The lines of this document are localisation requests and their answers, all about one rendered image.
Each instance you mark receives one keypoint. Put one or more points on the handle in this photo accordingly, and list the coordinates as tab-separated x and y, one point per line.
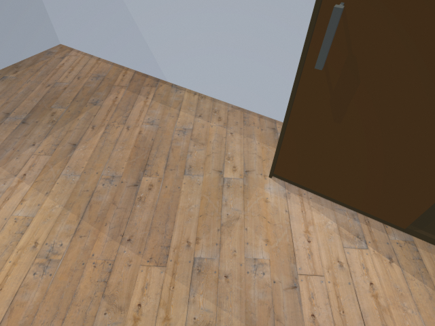
329	36

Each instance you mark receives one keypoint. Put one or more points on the wardrobe door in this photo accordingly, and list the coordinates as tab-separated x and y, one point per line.
362	129
426	221

